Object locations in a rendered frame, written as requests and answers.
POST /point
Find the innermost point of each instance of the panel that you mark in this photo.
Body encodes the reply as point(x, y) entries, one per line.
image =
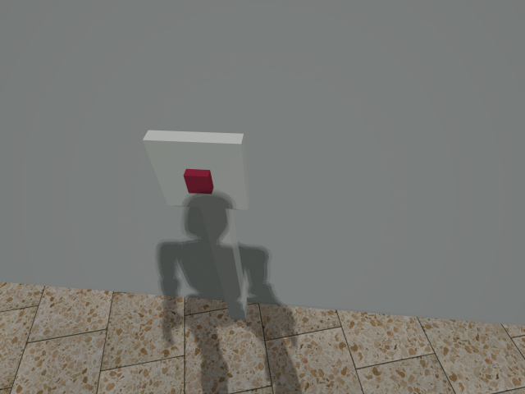
point(171, 152)

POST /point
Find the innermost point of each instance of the button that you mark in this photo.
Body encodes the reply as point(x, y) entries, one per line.
point(198, 181)

